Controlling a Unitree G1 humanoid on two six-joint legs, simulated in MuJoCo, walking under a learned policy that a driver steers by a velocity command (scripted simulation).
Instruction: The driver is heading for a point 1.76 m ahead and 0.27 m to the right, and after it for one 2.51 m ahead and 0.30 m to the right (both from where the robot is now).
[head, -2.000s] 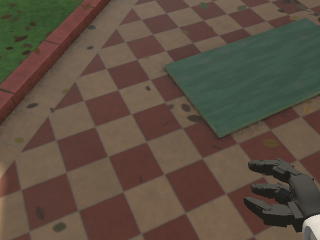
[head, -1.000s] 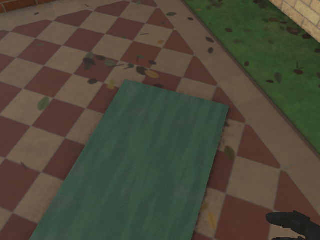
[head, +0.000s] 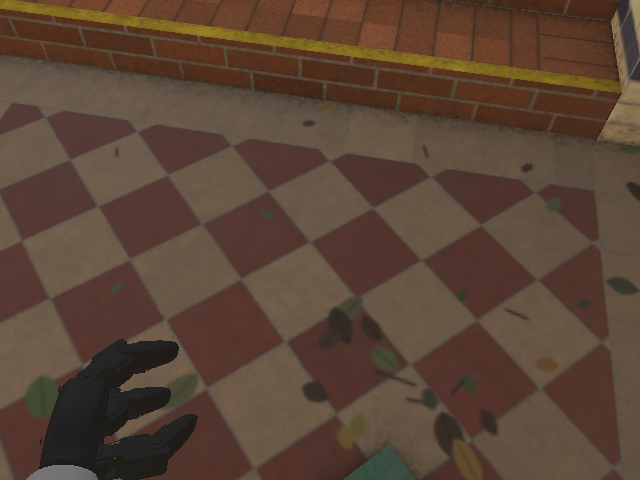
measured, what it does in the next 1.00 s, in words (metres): walks ahead, turning right: right foot, then left foot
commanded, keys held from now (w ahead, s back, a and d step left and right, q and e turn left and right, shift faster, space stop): q+shift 0.12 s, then e+shift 0.26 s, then w+e+shift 0.56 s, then w+q+shift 0.06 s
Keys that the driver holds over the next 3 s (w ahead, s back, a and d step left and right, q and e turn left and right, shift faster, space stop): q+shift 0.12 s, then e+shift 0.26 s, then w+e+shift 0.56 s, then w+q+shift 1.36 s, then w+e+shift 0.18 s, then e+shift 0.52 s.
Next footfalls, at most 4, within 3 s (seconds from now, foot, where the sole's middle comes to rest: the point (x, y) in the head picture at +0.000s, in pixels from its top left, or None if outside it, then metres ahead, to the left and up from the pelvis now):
0.08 right None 0.30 -0.13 -0.77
0.42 left None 0.19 0.08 -0.77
0.90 right None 0.35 -0.27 -0.78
1.34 left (467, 293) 0.83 -0.41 -0.80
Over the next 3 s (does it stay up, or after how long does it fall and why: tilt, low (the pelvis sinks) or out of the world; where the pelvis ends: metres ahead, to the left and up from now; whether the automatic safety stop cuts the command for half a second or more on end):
stays up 1.84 -0.17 0.18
